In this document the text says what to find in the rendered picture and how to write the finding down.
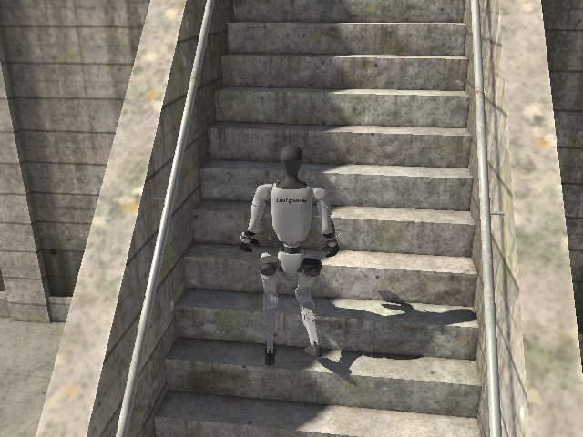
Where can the stairs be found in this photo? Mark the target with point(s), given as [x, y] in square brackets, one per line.
[373, 92]

